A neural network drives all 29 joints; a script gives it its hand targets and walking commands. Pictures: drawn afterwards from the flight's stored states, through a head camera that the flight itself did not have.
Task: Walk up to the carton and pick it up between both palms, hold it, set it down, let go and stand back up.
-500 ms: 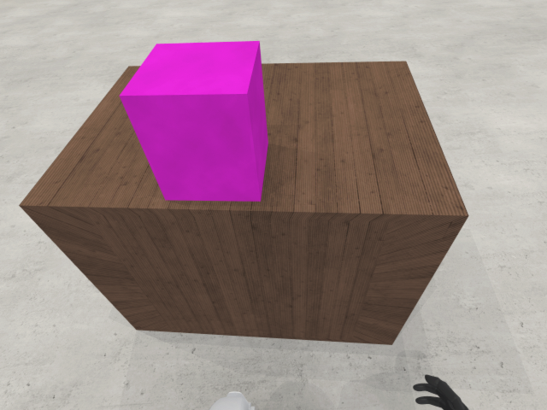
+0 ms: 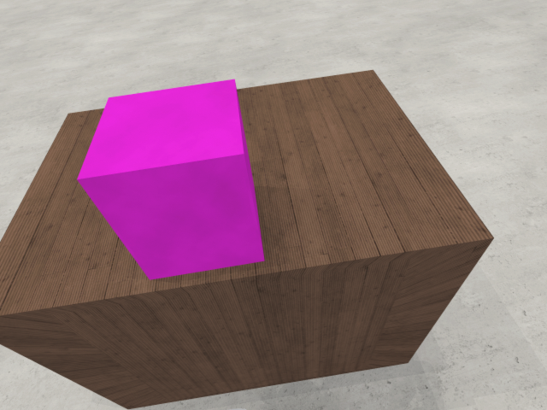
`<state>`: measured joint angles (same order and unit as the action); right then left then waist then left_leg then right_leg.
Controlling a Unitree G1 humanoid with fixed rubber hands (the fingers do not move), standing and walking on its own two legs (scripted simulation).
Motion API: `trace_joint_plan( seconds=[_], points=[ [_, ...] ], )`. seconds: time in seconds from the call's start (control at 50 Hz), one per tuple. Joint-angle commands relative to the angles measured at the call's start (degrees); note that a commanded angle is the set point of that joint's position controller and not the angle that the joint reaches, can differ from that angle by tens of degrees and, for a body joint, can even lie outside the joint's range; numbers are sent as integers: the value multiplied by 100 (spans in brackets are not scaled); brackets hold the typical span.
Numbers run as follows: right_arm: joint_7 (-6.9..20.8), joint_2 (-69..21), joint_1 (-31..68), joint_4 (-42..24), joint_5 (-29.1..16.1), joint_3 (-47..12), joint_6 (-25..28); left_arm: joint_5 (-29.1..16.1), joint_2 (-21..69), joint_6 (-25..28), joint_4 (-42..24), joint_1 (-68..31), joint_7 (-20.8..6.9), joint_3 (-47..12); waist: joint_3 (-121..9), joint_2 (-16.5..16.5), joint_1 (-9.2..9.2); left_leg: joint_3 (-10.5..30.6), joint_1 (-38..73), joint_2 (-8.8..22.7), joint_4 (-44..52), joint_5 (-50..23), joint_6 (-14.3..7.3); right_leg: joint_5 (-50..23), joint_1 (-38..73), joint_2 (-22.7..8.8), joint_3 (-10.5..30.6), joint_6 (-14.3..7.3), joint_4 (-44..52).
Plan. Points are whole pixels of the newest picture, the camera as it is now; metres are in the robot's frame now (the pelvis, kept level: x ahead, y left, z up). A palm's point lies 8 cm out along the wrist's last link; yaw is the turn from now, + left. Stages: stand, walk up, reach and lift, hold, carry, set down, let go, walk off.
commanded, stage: walk up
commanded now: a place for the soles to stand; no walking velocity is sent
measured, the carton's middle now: (190, 183) +0.48 +0.15 +0.08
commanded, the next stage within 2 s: none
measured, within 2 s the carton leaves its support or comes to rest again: neither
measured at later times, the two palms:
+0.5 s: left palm out of the picture +0.16 +0.37 -0.11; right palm out of the picture +0.14 -0.13 -0.11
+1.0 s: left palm out of the picture +0.15 +0.38 -0.11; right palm out of the picture +0.10 -0.13 -0.11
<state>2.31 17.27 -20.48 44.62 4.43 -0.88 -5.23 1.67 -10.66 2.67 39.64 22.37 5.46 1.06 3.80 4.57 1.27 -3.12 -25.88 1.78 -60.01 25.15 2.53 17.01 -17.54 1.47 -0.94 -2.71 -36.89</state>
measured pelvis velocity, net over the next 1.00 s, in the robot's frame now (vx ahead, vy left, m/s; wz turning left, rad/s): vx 0.07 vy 0.13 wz -0.06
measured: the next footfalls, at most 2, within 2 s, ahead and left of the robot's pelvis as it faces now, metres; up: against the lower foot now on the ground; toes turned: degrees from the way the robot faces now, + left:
left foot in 0.24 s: +0.17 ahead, +0.25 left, +0.00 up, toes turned +1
right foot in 0.54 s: +0.15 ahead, -0.01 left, +0.00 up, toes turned +12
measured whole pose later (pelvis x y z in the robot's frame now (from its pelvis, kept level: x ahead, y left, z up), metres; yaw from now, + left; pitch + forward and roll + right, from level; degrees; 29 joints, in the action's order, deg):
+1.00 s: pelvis +0.07 +0.13 +0.01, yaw -3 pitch -1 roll +0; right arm -0.3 15.9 -15.9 52.1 0.2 -2.4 0.0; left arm -0.1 -15.3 0.2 53.2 14.5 0.6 -2.6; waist 1.8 0.0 0.7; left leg -3.8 -15.5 1.9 -27.5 10.5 -0.1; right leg 15.6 -11.9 0.9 -0.1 -1.0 -28.9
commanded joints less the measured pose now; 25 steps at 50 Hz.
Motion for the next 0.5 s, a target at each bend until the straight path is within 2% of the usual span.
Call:
trace_joint_plan(
  seconds=[0.0, 0.06, 0.1, 0.12, 0.14, 0.16, 0.18, 0.2, 0.22, 0.24, 0.26, 0.28, 0.3, 0.32, 0.36, 0.38, 0.44, 0.48],
  points=[
    [39, 538, -134, -209, 32, 135, 95, 15, -764, 215, -216, 279, -12, 290, 106, -1090, -115, 522, -1175, 472, -385, -660, 271, -622, 698, -1653, 1912, -833, 1967],
    [49, 278, 126, -204, -22, 119, 112, 29, -807, 275, -131, 384, -78, 331, -46, -1218, -118, 419, -939, 460, -31, -955, 265, -2945, 883, -1437, 1191, -819, 1490],
    [40, 100, 330, -176, -112, 80, 158, 21, -926, 233, -187, 323, -150, 310, -192, -1478, -188, 181, -433, 324, 755, -1060, 174, -3574, 780, -1132, 721, -642, 1182],
    [28, 39, 386, -158, -182, 76, 186, 26, -1025, 183, -197, 177, -195, 317, -249, -1665, -190, 31, 41, 235, 1241, -1166, 125, -3639, 566, -960, 471, -526, 1046],
    [22, 46, 462, -166, -227, 81, 225, 45, -1154, 122, -209, 86, -241, 304, -342, -1750, -219, -198, 425, 109, 1619, -1257, 78, -3417, 467, -915, 367, -471, 923],
    [7, 76, 518, -164, -276, 118, 255, 59, -1324, 65, -230, 30, -280, 324, -394, -1805, -233, -331, 781, -4, 1965, -1495, 11, -3037, 306, -909, 421, -422, 763],
    [-18, 183, 501, -165, -289, 170, 276, 45, -1392, 6, -264, -67, -288, 311, -336, -1564, -168, -411, 1106, -86, 2423, -1781, -78, -2861, 108, -965, 488, -364, 536],
    [-50, 254, 258, -77, -275, 225, 308, 28, -1388, -55, -271, -119, -311, 242, -400, -1266, -4, -497, 1617, -184, 3024, -2256, -151, -2294, -109, -932, 503, -250, 206],
    [-87, 465, -16, 8, -263, 333, 353, 32, -1237, -104, -234, 87, -343, 146, -549, -580, 81, -143, 2197, -2, 3335, -2569, -215, -1337, -392, -711, 468, -67, -461],
    [-111, 970, -231, -150, -271, 456, 378, 13, -871, -145, -295, 385, -336, 26, -886, 584, 166, 1347, 2715, 1292, 3530, -3263, -576, 575, -998, -264, 315, 261, -1669],
    [-165, 1142, -246, -229, -387, 468, 339, -12, -536, -225, -284, 706, -238, -81, -1013, 747, 36, 2199, 2408, 2094, 3600, -4043, -1089, 2426, -1043, -14, 501, 339, -2529],
    [-222, 1253, 62, -338, -462, 534, 266, -74, -572, -288, -320, 469, -137, -62, -955, 943, 189, 2306, 1868, 2134, 3967, -2803, -1555, 2681, -1170, -125, 594, 314, -2994],
    [-259, 870, 342, -372, -492, 441, 243, -36, -696, -308, -327, 116, -132, -59, -509, 645, 173, 2034, 1420, 1817, 4110, -1984, -1443, 2349, -1205, -252, 702, 311, -3027],
    [-261, 609, 611, -360, -440, 374, 242, -13, -793, -290, -307, 17, -155, -16, -283, 634, 45, 1575, 1129, 1444, 4049, -1662, -1258, 2002, -1052, -280, 608, 327, -2784],
    [-233, 524, 834, -442, -378, 304, 288, -23, -866, -319, -141, 123, -230, 11, -108, 680, -127, 1143, 527, 1208, 3983, -1676, -1165, 1578, -464, -256, 295, 370, -2138],
    [-220, 485, 801, -416, -356, 294, 298, -24, -830, -320, -104, 177, -267, 3, -110, 672, -143, 1050, 516, 1175, 3992, -1423, -1155, 1515, -328, -223, 184, 377, -1810],
    [-251, 628, 720, -366, -318, 324, 313, -9, -771, -321, -20, -26, -328, -10, -203, 358, -77, 1287, 659, 1317, 3857, -1238, -1207, 1143, -8, -183, 47, 305, -780],
    [-252, 713, 867, -336, -354, 300, 300, -3, -725, -291, 40, 4, -354, -15, -177, 318, -233, 1175, 148, 1264, 3720, -1089, -1031, 47, 748, -179, -43, 168, 320]
  ],
)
